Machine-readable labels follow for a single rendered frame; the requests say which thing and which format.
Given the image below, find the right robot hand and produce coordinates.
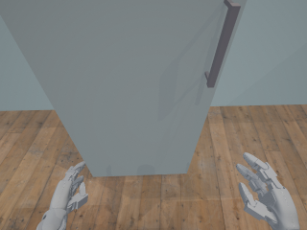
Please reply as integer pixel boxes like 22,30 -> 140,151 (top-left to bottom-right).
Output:
236,152 -> 300,230

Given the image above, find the robot left forearm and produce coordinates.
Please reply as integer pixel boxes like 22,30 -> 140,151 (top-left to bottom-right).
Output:
36,208 -> 68,230

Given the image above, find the left robot hand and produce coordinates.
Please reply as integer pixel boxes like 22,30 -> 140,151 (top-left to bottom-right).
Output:
49,161 -> 88,214

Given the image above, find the handle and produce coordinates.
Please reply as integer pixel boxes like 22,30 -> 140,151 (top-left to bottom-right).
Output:
204,0 -> 241,88

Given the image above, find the fridge door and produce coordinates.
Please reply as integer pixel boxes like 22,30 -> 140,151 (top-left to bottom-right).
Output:
0,0 -> 247,177

